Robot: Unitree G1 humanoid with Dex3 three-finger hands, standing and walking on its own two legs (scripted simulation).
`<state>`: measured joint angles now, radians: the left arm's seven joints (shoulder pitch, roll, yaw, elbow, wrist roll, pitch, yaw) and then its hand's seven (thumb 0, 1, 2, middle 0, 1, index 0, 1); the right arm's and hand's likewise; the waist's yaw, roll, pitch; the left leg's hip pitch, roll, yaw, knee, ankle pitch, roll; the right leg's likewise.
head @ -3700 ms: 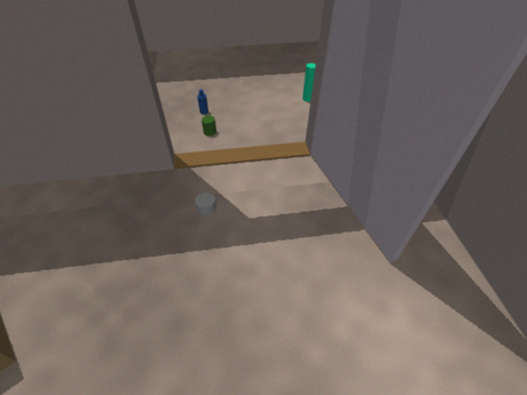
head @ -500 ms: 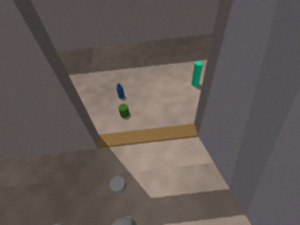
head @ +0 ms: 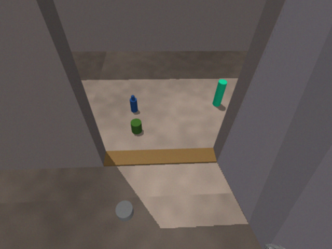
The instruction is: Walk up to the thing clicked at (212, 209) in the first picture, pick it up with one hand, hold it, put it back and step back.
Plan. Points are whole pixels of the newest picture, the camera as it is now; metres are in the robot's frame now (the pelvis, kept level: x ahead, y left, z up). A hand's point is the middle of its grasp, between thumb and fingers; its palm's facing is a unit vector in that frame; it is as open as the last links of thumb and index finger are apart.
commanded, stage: walk up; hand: left
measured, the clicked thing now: (124, 210) +0.44 +0.24 -0.74
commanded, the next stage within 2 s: stand in 0.96 s
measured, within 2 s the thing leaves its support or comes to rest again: neither
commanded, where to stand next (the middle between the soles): +0.05 +0.01 m, yaw -1 degrees
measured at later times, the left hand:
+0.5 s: hand out of the picture +0.09 +0.24 -0.15, palm faces -0.01 -0.95 -0.32, open 7.4 cm
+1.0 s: hand out of the picture +0.11 +0.24 -0.15, palm faces -0.01 -0.94 -0.33, open 7.4 cm
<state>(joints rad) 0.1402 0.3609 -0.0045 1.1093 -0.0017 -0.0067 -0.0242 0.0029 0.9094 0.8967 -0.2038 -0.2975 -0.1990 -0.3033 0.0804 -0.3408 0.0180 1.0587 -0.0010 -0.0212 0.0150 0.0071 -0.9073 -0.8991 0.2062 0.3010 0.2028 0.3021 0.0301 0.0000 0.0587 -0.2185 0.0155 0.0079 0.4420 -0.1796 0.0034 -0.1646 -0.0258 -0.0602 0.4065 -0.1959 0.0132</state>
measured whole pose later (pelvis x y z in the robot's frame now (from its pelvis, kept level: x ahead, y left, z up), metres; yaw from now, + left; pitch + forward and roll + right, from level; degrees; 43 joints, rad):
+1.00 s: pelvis +0.02 -0.01 +0.01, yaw -1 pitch -2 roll +0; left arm 0.08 0.34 0.02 1.16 0.01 -0.01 -0.01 0.00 0.91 0.90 -0.20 -0.30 -0.20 -0.30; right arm 0.09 -0.34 0.00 1.16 -0.01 -0.01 0.01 0.01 -0.91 -0.90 0.21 0.30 0.20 0.30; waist 0.00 0.01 0.04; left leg -0.14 0.02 0.02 0.32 -0.15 -0.01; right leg -0.09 -0.02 -0.05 0.30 -0.17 0.01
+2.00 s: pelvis +0.03 -0.02 +0.01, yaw -1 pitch -2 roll +0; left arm 0.11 0.35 0.00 1.13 0.01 -0.01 -0.01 0.00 0.91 0.90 -0.20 -0.30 -0.20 -0.30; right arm 0.11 -0.35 0.00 1.14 -0.01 -0.01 0.01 0.01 -0.91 -0.90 0.21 0.30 0.20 0.30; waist 0.00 0.00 0.04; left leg -0.11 0.03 0.02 0.30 -0.15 -0.02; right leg -0.08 -0.01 -0.05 0.30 -0.19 0.00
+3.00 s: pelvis +0.04 -0.02 +0.01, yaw -1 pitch -2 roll +0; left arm 0.12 0.35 0.00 1.13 0.01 -0.01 -0.01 0.00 0.91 0.90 -0.20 -0.30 -0.20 -0.30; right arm 0.11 -0.35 0.00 1.14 -0.01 -0.01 0.00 0.01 -0.91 -0.90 0.21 0.30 0.20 0.30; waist 0.00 0.00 0.04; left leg -0.10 0.03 0.02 0.30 -0.16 -0.02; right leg -0.07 -0.01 -0.05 0.29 -0.19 0.00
